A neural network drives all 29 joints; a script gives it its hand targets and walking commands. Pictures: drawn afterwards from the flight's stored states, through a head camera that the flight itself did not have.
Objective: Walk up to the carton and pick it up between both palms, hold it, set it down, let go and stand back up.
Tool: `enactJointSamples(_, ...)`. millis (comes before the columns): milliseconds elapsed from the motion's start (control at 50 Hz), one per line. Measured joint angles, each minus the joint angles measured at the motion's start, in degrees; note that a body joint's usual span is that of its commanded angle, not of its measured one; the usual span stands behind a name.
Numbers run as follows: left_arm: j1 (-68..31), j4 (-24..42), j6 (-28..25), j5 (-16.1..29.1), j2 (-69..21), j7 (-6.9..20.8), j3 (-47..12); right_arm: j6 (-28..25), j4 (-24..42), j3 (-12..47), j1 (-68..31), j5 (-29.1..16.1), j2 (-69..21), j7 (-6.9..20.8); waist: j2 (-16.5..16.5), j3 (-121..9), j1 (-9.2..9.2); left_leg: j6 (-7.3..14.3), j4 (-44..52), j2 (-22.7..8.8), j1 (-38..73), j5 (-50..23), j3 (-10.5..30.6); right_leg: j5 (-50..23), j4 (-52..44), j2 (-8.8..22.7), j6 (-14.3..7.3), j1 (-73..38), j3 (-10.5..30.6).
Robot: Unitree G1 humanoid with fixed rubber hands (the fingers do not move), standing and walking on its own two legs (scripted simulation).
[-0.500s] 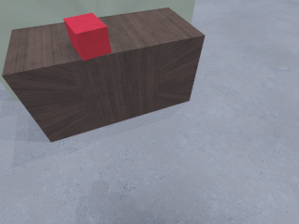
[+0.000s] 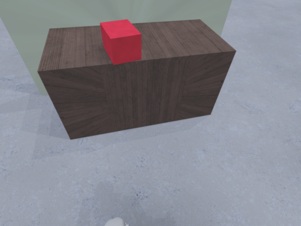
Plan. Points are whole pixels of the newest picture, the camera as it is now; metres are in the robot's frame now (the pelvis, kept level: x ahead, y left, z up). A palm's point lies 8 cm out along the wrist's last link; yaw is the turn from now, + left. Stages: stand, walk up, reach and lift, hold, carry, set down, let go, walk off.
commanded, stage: walk up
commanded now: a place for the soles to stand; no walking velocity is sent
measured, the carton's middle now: (120, 41) +1.13 +0.18 -0.05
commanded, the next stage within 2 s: none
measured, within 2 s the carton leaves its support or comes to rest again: neither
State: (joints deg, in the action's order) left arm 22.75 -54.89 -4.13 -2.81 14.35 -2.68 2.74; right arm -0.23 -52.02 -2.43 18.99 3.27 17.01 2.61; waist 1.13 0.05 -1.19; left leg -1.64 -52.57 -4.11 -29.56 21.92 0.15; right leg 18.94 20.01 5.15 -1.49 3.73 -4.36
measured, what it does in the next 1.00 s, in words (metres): walks ahead, turning left: left foot, then right foot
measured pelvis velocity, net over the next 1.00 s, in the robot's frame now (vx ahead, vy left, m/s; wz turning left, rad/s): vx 0.45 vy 0.10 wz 0.32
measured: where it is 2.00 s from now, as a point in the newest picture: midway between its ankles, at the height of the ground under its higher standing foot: (123, 160)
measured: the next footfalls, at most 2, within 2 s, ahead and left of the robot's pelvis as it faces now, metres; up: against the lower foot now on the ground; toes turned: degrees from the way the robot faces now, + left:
left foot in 0.14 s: +0.15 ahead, +0.17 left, +0.00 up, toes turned +7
right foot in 0.64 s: +0.45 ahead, +0.08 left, +0.00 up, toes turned +8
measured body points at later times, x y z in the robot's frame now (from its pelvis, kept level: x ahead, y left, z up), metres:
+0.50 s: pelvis +0.19 +0.11 +0.00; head +0.21 +0.14 +0.44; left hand +0.29 +0.36 -0.14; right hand +0.12 -0.12 -0.13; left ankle +0.11 +0.17 -0.75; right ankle +0.37 +0.01 -0.68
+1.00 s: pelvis +0.45 +0.10 -0.01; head +0.46 +0.08 +0.44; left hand +0.32 +0.33 -0.13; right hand +0.64 -0.10 -0.14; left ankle +0.51 +0.28 -0.68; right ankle +0.42 +0.07 -0.75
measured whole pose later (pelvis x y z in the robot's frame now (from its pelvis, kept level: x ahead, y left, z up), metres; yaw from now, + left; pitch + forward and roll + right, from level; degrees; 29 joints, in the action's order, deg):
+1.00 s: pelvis +0.45 +0.10 -0.01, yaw +18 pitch -3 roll +1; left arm 28.8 -53.4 -3.8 -1.2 12.5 -0.9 1.0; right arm -1.8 -44.3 -1.6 15.3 3.3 16.2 1.3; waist -2.9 3.0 -2.4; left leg -1.1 -53.9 -3.4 -33.4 5.1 -0.5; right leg 16.2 18.9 -4.5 -7.2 0.7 -11.7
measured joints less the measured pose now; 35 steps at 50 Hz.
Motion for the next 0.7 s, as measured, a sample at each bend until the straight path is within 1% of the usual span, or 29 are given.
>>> enactJointSamples(40,0.4,0.0,0.3,-0.5,1.2,0.6,0.0,0.0,1.2,-0.1,0.1,-0.5,0.6,0.3,0.4,0.4,0.81,0.0,4.4,-0.8,1.4,-2.6,-0.5,0.0,0.9,1.5,0.9,-2.1,-1.1)
enactJointSamples(60,0.4,0.1,0.6,-0.7,1.7,0.9,0.0,0.0,1.7,-0.1,0.5,-0.8,0.7,0.4,0.5,0.4,1.15,0.1,6.3,-0.9,2.7,-4.0,-1.1,1.1,2.3,2.2,1.3,-2.8,-1.5)
enactJointSamples(100,0.4,0.6,1.5,-1.3,2.4,1.3,0.1,-0.2,2.4,0.0,1.9,-1.2,0.9,0.4,0.6,-0.2,1.82,0.3,9.4,-0.7,6.1,-5.1,-2.6,6.9,7.7,3.6,1.4,-3.2,-1.9)
enactJointSamples(120,0.4,1.1,2.1,-1.7,2.6,1.5,0.0,-0.6,2.8,0.1,3.0,-1.3,1.1,0.2,0.3,-0.8,2.26,0.3,10.7,-0.2,8.1,-3.6,-2.9,12.1,12.2,4.0,0.6,-2.2,-1.7)
enactJointSamples(140,0.2,1.8,2.7,-1.8,2.7,1.8,-0.2,-1.0,3.0,0.1,3.8,-1.3,1.2,-0.2,0.2,-1.2,3.01,0.8,10.2,0.7,8.0,-2.3,-2.5,17.0,19.2,4.4,-0.4,0.4,-0.8)
enactJointSamples(160,-0.5,2.5,3.4,-1.8,3.1,2.2,-0.5,-1.2,2.8,0.4,4.1,-1.3,0.3,-0.8,1.2,-0.9,3.68,1.9,6.4,2.0,6.6,-1.0,-2.9,19.0,27.9,3.9,-1.0,3.9,2.5)
enactJointSamples(180,-1.2,3.3,3.9,-1.7,3.4,2.7,-0.9,-1.1,2.4,0.9,4.5,-1.6,-1.1,-1.5,2.4,-0.3,3.90,3.0,4.2,3.0,6.5,0.3,-3.7,17.4,35.9,2.4,-1.3,7.5,5.9)
enactJointSamples(200,-1.9,4.1,4.0,-1.4,3.5,3.3,-1.2,-1.0,2.0,1.6,5.3,-2.0,-2.6,-2.1,3.5,0.2,3.93,3.8,4.0,3.7,7.5,1.0,-4.6,15.1,41.6,1.0,-1.4,10.7,7.8)
enactJointSamples(220,-2.4,5.0,3.9,-1.0,3.3,3.7,-1.6,-0.9,1.7,2.2,6.4,-2.3,-3.9,-2.5,4.0,0.5,4.02,4.4,5.4,4.3,9.0,0.5,-4.9,13.0,45.2,-0.3,-1.2,13.6,8.0)
enactJointSamples(260,-3.7,6.5,3.1,-0.7,2.5,4.1,-2.4,-1.1,1.0,3.1,8.8,-2.5,-5.8,-2.5,3.6,0.6,4.65,4.9,9.9,5.1,12.4,-0.3,-4.3,8.4,48.0,-1.9,-0.5,18.7,5.3)
enactJointSamples(300,-5.1,7.8,2.6,-0.4,1.7,4.3,-3.0,-1.7,0.4,3.6,10.9,-2.3,-6.9,-2.3,2.5,0.7,5.34,5.0,15.8,5.6,15.9,-2.2,-3.1,4.1,46.3,-2.3,0.3,23.0,2.4)
enactJointSamples(320,-5.7,8.4,2.4,-0.3,1.4,4.4,-3.2,-2.1,0.1,3.8,11.8,-2.2,-7.3,-2.2,2.0,0.8,5.57,5.2,18.7,5.8,17.6,-3.2,-2.6,1.9,44.7,-2.3,0.6,24.9,1.7)
enactJointSamples(400,-8.7,9.5,2.5,-0.4,1.0,4.6,-3.6,-3.7,-0.7,4.1,14.7,-2.2,-8.2,-2.2,0.6,2.3,6.14,6.0,28.1,6.7,23.8,-5.8,0.3,-7.5,37.5,-2.0,0.9,30.2,1.1)
enactJointSamples(480,-11.1,9.7,2.9,-0.9,0.7,4.5,-3.7,-4.2,-0.9,3.9,16.6,-2.0,-8.6,-2.5,0.8,3.4,5.91,6.1,31.8,7.7,27.8,-5.1,2.4,-16.2,29.0,-2.0,0.1,32.2,-0.2)
enactJointSamples(540,-12.8,9.6,3.2,-0.7,-0.3,4.5,-4.0,-4.3,-0.6,3.9,17.4,-1.8,-8.6,-2.8,1.2,3.4,6.41,5.9,31.8,8.3,29.7,-2.6,3.9,-19.7,22.2,-2.8,-0.6,31.0,-2.0)
enactJointSamples(600,-14.3,9.8,3.1,-0.5,-1.8,4.5,-4.3,-4.3,-0.4,3.7,18.1,-1.4,-8.3,-3.2,1.1,2.7,7.24,5.6,30.7,8.6,31.2,0.8,5.5,-20.1,16.6,-4.4,-1.1,27.9,-3.5)
enactJointSamples(640,-14.8,10.2,2.8,-0.3,-2.8,4.3,-4.5,-4.2,-0.3,3.6,18.6,-1.2,-7.9,-3.5,0.5,1.9,7.52,5.1,28.5,8.5,31.6,4.1,6.6,-18.7,12.8,-5.8,-1.5,24.5,-4.4)
enactJointSamples(660,-15.0,10.5,2.4,-0.3,-3.3,4.1,-4.5,-4.2,-0.2,3.6,18.9,-1.1,-7.5,-3.5,-0.1,1.5,7.36,4.8,25.6,8.3,30.9,6.4,7.1,-14.1,11.3,-6.5,-2.9,22.5,-4.8)
enactJointSamples(680,-15.2,10.6,1.9,-0.4,-3.8,3.7,-4.4,-4.1,-0.3,3.5,18.2,-1.2,-7.0,-3.5,-1.5,1.6,6.73,4.2,19.9,7.5,28.8,8.6,7.2,-8.5,11.7,-7.7,-4.7,21.9,-5.3)
enactJointSamples(700,-15.2,11.1,1.7,-0.5,-4.0,3.3,-4.3,-3.8,-0.2,3.4,17.0,-1.5,-6.8,-3.5,-2.2,2.0,5.99,3.3,10.4,7.3,25.1,9.8,7.3,-6.5,13.7,-8.2,-5.8,22.4,-6.0)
